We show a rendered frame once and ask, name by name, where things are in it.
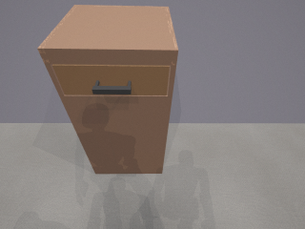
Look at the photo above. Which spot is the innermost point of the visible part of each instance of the handle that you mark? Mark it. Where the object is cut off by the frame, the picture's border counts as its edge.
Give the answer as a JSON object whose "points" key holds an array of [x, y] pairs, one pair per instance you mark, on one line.
{"points": [[96, 89]]}

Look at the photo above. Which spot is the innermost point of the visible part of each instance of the cabinet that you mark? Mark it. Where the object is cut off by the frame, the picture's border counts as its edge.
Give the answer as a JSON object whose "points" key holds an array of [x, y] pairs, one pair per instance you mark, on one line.
{"points": [[120, 134]]}

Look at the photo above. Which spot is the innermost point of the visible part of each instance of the drawer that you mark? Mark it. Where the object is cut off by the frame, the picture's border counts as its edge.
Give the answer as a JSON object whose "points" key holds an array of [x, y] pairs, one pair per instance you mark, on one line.
{"points": [[78, 79]]}

